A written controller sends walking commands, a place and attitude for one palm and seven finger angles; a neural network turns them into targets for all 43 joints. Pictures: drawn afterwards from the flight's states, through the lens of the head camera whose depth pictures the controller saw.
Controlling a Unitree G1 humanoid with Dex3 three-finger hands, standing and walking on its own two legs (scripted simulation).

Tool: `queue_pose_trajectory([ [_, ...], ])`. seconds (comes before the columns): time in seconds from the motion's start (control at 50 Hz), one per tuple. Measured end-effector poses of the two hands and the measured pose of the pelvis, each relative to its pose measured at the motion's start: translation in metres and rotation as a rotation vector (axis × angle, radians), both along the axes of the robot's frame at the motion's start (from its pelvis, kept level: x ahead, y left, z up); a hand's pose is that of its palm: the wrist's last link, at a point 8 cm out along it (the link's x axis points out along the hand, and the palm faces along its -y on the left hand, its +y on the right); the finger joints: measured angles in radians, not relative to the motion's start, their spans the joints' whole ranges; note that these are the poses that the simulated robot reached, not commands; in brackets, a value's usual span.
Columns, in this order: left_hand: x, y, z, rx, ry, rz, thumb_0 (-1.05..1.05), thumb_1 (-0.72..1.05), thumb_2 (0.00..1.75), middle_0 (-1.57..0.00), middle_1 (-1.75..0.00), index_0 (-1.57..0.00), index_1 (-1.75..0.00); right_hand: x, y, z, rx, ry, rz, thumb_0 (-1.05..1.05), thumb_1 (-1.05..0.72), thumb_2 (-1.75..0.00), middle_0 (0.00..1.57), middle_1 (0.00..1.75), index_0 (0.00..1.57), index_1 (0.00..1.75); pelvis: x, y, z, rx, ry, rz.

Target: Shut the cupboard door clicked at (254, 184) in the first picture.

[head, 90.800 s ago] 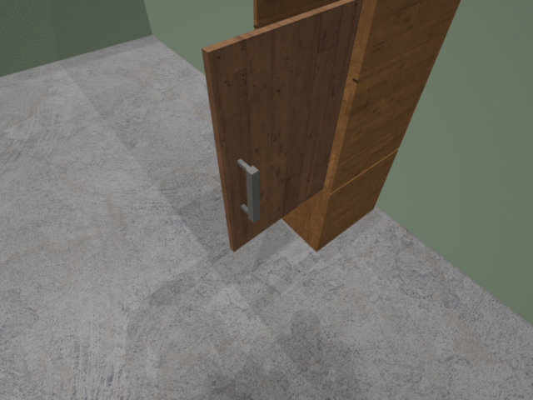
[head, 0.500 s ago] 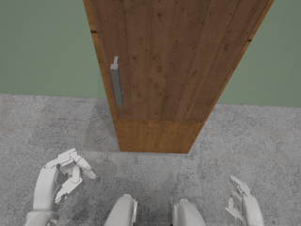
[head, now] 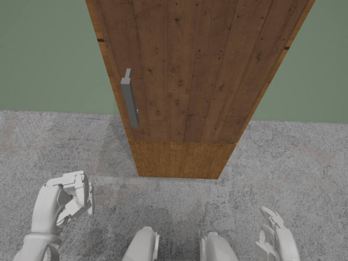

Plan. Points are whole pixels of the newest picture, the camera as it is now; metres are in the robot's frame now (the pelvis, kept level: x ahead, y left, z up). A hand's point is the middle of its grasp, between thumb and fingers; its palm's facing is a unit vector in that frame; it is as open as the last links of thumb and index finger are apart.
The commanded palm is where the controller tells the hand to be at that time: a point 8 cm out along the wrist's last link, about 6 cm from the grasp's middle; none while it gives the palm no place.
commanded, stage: raise the hand and make a fist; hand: left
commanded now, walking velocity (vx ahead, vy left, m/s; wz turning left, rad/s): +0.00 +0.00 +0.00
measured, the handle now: (132, 99) +0.50 +0.16 +0.03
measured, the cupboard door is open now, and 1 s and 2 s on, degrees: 0 0 0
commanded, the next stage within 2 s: bring the fist close to the handle in 0.36 s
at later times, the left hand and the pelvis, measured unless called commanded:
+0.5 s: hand (87, 204) +0.22 +0.19 +0.05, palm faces +0.03 -1.00 -0.04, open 3.1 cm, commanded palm +0.21 +0.23 +0.05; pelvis +0.00 +0.00 +0.00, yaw +0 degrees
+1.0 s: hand (117, 162) +0.31 +0.15 +0.04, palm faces +0.00 -1.00 -0.02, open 3.1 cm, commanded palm +0.30 +0.20 +0.04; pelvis +0.00 +0.00 +0.00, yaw +0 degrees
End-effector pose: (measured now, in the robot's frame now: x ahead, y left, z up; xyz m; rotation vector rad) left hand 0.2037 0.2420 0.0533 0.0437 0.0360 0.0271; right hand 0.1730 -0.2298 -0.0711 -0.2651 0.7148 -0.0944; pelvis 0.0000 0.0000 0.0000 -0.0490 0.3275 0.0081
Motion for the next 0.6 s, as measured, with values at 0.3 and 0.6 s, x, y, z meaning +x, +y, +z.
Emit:
queue_pose_trajectory([
  [0.3,-0.001,-0.006,-0.001,-0.007,-0.011,-0.001,0.02,0.90,0.90,-1.30,-1.50,-1.29,-1.50,-0.010,-0.013,0.000,-0.011,0.006,-0.036,0.01,-0.91,-0.90,0.20,0.30,0.20,0.30,-0.002,-0.003,0.000,0.011,-0.003,-0.008],
  [0.6,0.005,-0.010,0.000,-0.012,-0.038,-0.013,0.02,0.90,0.90,-1.30,-1.50,-1.30,-1.50,0.001,0.002,0.000,-0.001,-0.024,0.016,0.01,-0.90,-0.90,0.20,0.30,0.20,0.30,-0.006,0.001,-0.002,0.001,-0.002,0.005],
])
